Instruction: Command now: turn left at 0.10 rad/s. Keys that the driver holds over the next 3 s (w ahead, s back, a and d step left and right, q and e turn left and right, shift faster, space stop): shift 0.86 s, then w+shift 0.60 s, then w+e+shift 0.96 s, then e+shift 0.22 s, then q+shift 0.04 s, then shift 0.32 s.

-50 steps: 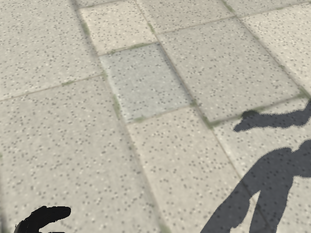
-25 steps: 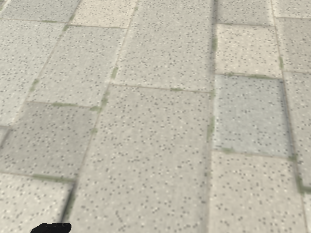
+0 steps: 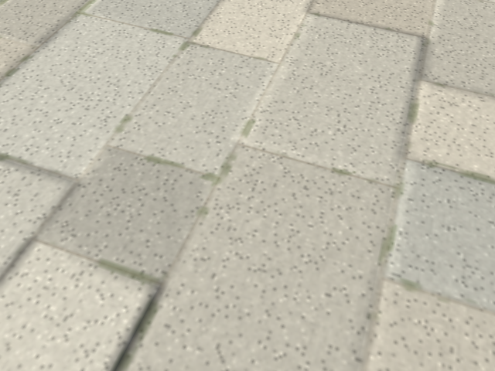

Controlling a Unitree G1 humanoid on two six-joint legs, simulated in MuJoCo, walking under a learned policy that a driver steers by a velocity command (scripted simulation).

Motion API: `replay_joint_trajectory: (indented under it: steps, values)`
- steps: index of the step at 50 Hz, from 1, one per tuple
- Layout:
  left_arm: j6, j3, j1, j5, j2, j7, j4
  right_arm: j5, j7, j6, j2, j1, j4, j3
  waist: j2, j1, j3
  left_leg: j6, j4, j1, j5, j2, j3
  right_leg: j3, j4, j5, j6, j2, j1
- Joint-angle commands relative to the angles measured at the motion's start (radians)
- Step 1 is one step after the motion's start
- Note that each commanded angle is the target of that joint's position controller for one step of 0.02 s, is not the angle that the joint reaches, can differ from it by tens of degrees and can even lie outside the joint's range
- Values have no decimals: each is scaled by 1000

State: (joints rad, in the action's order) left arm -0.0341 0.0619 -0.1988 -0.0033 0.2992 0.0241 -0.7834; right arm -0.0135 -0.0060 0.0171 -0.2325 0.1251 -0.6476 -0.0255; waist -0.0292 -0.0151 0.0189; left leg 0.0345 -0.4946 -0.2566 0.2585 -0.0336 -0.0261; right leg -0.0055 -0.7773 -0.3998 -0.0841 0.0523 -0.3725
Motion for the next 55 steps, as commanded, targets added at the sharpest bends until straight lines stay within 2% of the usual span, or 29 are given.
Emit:
replay_joint_trajectory:
  steps: [1,2,3,4,5,6,7,9,11,20,30,43,44,45,46,47,48,49,50,52,54,55]
  values:
    - [18,5,6,-1,58,-4,61,8,-3,-10,-137,-22,30,-36,175,8,-92,187,92,62,-384,237,-198,9,204,88,18,-7,100]
    - [23,0,-17,8,49,-7,52,16,-2,-11,-122,-21,15,-30,153,-16,-81,153,88,28,-310,214,-189,12,352,241,35,-11,180]
    - [27,1,-22,25,75,-6,51,11,-1,-20,-103,17,-2,-23,108,-7,-88,100,81,-9,-204,177,-179,-41,385,383,55,22,263]
    - [28,14,-20,28,150,-1,58,-8,5,-30,-99,55,-6,-22,-18,44,-90,49,44,-44,-86,109,-125,-99,345,547,92,92,300]
    - [30,15,18,13,137,-4,42,-15,6,-31,-89,72,-15,-22,-113,70,-85,4,68,16,-17,56,-62,-92,338,376,143,91,196]
    - [35,5,37,11,88,-11,55,-14,1,-27,-128,18,-26,-29,-68,26,-47,-18,49,40,-25,48,-53,-83,358,259,141,62,141]
    - [41,1,33,18,73,-11,46,-7,-5,-22,-129,-8,-25,-34,-50,17,-40,-17,37,44,-45,49,-49,-74,363,224,123,51,128]
    - [55,-5,29,16,64,-9,37,-4,-13,-8,-112,1,-38,-34,-47,14,-29,-11,34,43,-98,54,-57,-58,358,240,103,37,129]
    - [61,-9,13,14,54,-5,24,-2,-16,-5,-101,16,-56,-35,-27,12,-34,-9,36,46,-115,56,-59,-48,347,246,98,30,137]
    - [59,-16,20,9,45,0,-22,4,-29,-7,-99,63,-155,-45,28,12,-26,-30,42,67,-172,59,-54,-39,343,276,110,16,153]
    - [59,-20,17,6,36,-3,-105,8,-44,-2,-103,85,-262,-49,25,16,-13,-38,58,96,-196,61,-45,-29,365,304,114,1,165]
    - [54,-25,-9,4,33,4,-192,11,-49,-3,-91,91,-370,-41,24,15,4,-45,80,94,-181,58,-29,-25,388,300,118,-11,175]
    - [49,-18,-46,-2,47,7,-211,18,-49,-2,-83,123,-390,-41,3,11,-41,-37,37,91,37,16,24,-23,401,48,137,-23,200]
    - [45,-4,-74,-16,84,10,-217,28,-46,-5,-87,120,-388,-44,-39,-3,-6,-25,-34,5,267,-15,58,-91,445,-281,177,11,185]
    - [49,8,-126,-24,121,11,-222,31,-40,-18,-95,59,-357,-46,-95,-36,59,-18,-139,-142,355,-12,70,-246,539,-524,237,114,186]
    - [63,24,-145,-30,172,12,-224,44,-28,-41,-63,-11,-311,-36,-198,-48,123,-11,-302,-241,254,18,83,-468,668,-629,320,273,171]
    - [84,25,-134,-20,164,14,-211,50,-18,-63,-74,-80,-277,-37,-178,-59,182,0,-436,-348,244,85,8,-581,729,-535,364,351,158]
    - [104,17,-101,-9,130,12,-194,51,-10,-82,-85,-79,-272,-43,-121,-34,179,11,-512,-426,215,124,-24,-565,716,-415,353,356,205]
    - [118,11,-68,-11,101,7,-176,48,-3,-97,-78,-41,-283,-44,-85,-7,132,22,-517,-444,174,150,-33,-498,687,-320,320,324,247]
    - [124,14,-51,-33,103,2,-158,47,5,-120,-72,-13,-293,-45,-83,4,68,18,-328,-328,124,150,10,-325,676,-183,260,244,240]
    - [119,22,-40,-37,132,-1,-150,44,9,-128,-48,19,-311,-42,-111,28,38,-7,-171,-101,85,88,91,-186,654,-113,244,158,126]
    - [103,32,-70,45,139,-17,-181,-33,42,-90,-52,64,-303,-44,-110,47,20,-8,-85,-2,128,25,169,-139,625,-191,270,119,94]
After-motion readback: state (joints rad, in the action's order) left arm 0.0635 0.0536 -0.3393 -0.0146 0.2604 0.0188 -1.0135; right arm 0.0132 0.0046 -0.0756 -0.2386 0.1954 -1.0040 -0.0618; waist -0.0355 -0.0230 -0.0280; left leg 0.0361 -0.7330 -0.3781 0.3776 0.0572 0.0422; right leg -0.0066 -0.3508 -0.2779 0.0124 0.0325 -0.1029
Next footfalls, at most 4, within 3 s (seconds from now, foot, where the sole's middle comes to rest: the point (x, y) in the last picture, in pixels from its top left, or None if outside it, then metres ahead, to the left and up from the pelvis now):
0.06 right None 0.03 -0.14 -0.77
1.16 left None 0.12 0.13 -0.77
1.64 right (270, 346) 0.56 -0.05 -0.77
2.08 left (256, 206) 1.03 -0.01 -0.77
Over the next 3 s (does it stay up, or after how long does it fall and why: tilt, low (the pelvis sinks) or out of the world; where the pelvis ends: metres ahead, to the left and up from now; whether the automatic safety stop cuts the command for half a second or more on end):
stays up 1.31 -0.45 -0.02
